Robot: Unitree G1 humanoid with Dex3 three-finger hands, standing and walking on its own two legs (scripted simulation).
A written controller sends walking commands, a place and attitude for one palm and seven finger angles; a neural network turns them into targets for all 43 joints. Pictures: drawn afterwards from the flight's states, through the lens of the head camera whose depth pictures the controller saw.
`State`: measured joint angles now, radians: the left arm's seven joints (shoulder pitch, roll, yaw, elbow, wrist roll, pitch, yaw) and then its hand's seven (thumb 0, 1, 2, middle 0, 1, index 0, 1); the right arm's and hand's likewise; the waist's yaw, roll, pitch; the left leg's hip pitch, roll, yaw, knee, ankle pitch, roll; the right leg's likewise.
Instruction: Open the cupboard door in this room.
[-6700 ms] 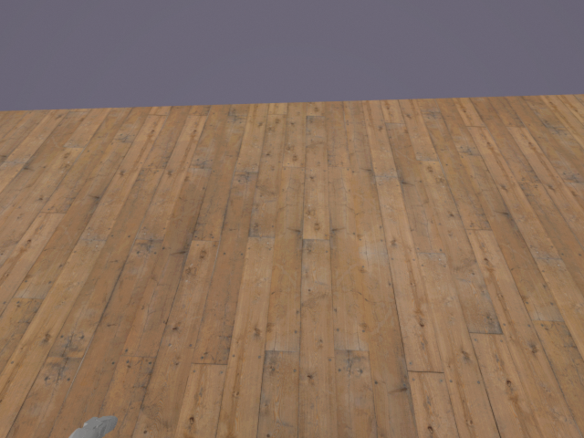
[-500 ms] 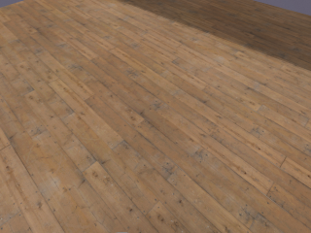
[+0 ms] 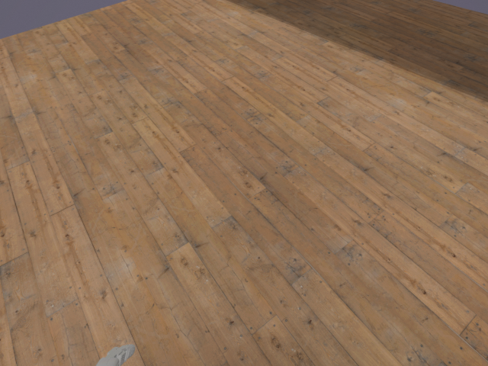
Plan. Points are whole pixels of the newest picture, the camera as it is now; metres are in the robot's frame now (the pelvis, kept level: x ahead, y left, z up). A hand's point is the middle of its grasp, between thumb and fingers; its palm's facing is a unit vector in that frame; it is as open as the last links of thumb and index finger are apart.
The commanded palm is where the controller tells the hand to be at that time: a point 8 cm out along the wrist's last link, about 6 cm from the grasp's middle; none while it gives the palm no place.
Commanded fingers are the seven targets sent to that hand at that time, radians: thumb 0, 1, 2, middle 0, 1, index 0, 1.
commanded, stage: turn or walk to find it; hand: left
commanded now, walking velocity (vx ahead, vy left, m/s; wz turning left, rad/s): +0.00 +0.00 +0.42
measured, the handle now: out of the picture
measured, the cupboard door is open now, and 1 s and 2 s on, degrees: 0 0 0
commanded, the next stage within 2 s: none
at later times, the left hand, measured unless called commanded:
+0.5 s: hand out of the picture -0.04 +0.25 -0.17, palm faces +0.26 -0.93 -0.25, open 7.4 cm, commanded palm none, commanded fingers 0.00 0.90 0.90 -0.20 -0.30 -0.20 -0.30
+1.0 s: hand out of the picture -0.05 +0.19 -0.14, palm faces +0.44 -0.85 -0.28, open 7.4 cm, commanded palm none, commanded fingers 0.00 0.90 0.90 -0.20 -0.30 -0.20 -0.30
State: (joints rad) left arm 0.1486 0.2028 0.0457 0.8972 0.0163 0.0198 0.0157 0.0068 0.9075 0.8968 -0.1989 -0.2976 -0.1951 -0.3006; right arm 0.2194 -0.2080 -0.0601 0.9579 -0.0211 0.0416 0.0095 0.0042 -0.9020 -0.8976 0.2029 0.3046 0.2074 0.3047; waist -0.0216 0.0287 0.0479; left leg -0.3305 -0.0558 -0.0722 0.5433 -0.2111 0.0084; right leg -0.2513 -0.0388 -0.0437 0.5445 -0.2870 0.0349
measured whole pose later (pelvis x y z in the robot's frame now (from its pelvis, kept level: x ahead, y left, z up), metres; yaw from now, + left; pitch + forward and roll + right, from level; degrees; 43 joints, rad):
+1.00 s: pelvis -0.04 -0.01 +0.01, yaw +27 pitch -1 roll +2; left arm 0.22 0.16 0.03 0.92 0.03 0.01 0.02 0.01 0.90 0.90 -0.20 -0.30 -0.20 -0.30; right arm 0.21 -0.26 -0.08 0.98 -0.02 0.08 0.02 0.01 -0.91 -0.90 0.20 0.30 0.20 0.30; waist -0.01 0.04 0.06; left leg -0.46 0.01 -0.01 1.10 -0.39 -0.06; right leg -0.20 -0.09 -0.17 0.51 -0.29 -0.03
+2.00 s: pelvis -0.07 -0.05 +0.01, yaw +53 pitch -1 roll +2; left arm 0.25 0.18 0.04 0.96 0.04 0.01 0.02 0.01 0.90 0.90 -0.20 -0.30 -0.20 -0.30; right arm 0.21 -0.24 -0.07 1.01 -0.01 0.07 0.02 0.01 -0.91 -0.90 0.20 0.30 0.20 0.30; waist 0.02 0.00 0.08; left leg -0.33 0.04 0.04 0.82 -0.45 -0.06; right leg -0.24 -0.13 -0.25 0.52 -0.26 -0.02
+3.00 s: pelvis -0.13 -0.07 +0.00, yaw +77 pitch -1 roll +0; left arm 0.24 0.25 0.07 0.99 0.02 0.07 0.02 0.01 0.91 0.90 -0.20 -0.30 -0.20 -0.30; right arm 0.16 -0.20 -0.04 0.96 -0.02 0.02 0.01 0.01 -0.91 -0.90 0.20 0.30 0.20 0.30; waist 0.02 -0.05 0.09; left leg -0.27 0.01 0.07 0.59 -0.32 0.03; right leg -0.39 -0.13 -0.10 0.95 -0.50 0.06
